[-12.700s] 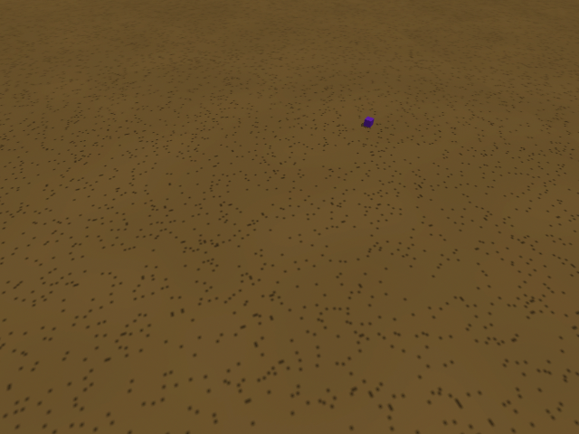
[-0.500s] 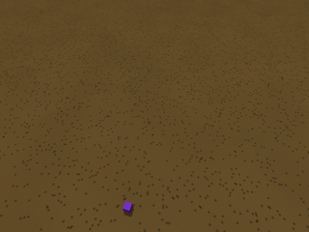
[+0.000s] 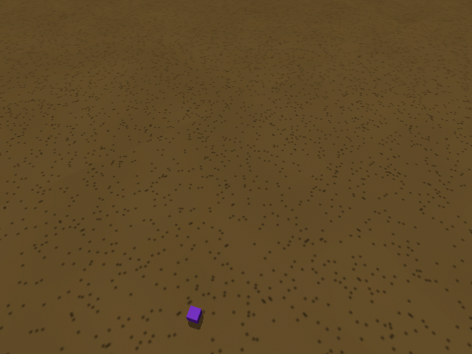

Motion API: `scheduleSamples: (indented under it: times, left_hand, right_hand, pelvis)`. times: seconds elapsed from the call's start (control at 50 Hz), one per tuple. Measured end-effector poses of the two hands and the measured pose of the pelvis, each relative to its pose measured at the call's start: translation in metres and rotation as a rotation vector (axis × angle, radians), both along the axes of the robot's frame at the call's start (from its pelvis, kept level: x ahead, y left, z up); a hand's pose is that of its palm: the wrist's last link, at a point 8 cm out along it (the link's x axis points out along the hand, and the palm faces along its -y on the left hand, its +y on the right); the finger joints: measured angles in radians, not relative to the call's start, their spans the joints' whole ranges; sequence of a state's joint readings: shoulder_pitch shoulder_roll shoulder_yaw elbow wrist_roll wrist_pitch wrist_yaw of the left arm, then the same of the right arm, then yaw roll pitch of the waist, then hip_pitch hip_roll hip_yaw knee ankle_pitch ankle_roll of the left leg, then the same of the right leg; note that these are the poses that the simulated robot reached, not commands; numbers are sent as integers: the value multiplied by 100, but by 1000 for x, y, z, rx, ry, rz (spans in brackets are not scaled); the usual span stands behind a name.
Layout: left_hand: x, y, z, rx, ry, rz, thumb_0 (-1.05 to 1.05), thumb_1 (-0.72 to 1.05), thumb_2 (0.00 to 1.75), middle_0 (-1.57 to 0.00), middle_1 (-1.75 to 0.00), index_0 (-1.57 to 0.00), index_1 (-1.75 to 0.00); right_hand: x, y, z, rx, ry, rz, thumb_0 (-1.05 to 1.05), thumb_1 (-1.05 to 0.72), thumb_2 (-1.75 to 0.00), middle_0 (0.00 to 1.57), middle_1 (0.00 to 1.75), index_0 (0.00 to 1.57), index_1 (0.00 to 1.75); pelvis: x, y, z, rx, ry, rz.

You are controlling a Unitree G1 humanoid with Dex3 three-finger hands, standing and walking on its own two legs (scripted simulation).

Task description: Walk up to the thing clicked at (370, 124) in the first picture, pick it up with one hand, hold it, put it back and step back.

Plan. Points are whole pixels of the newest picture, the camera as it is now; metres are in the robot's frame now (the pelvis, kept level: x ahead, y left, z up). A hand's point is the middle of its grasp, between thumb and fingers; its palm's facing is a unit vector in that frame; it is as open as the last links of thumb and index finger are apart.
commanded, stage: stand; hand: left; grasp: from above
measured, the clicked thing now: (194, 314) +0.42 +0.20 -0.76
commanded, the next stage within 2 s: rise first in 0.44 s
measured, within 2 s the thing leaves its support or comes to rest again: neither
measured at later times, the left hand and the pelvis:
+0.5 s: hand out of the picture +0.07 +0.25 -0.16, palm faces -0.03 -0.94 -0.34, open 7.4 cm; pelvis +0.00 +0.00 +0.00, yaw +0 degrees
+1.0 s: hand out of the picture +0.15 +0.26 -0.20, palm faces -0.03 -0.90 -0.44, open 12.3 cm; pelvis +0.00 +0.00 -0.04, yaw -1 degrees
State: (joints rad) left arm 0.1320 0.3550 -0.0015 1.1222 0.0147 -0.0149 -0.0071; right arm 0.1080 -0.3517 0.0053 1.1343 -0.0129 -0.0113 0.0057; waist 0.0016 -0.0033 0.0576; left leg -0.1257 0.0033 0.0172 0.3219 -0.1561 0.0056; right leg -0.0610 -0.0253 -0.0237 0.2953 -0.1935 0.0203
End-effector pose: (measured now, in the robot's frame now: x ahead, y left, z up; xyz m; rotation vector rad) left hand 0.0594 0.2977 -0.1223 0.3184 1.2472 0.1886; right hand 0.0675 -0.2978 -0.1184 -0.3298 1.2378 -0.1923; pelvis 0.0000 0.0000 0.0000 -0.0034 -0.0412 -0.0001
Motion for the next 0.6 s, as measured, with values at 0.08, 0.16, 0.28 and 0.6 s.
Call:
scheduleSamples:
  times: [0.08,0.16,0.28,0.6]
  left_hand:
    - [1,-1,0,0,-1,0,1,90,90,-20,-30,-20,-30]
    - [2,-1,0,0,-1,-1,1,90,90,-20,-30,-20,-30]
    - [3,-1,1,1,-1,-2,1,90,90,-20,-30,-20,-30]
    - [14,-3,2,2,-52,23,1,89,90,-20,-31,-20,-32]
  right_hand:
    - [0,0,0,1,1,1,1,-91,-90,20,30,20,30]
    - [1,-1,0,0,1,1,1,-91,-90,20,30,20,30]
    - [2,-1,-1,1,-1,4,1,-91,-90,20,30,20,30]
    - [11,2,1,2,-57,-1,1,-90,-90,20,30,20,30]
  pelvis:
    - [0,-1,0,0,1,0]
    - [1,-1,0,0,2,-1]
    - [2,-1,0,1,3,-1]
    - [2,-2,-2,1,29,3]
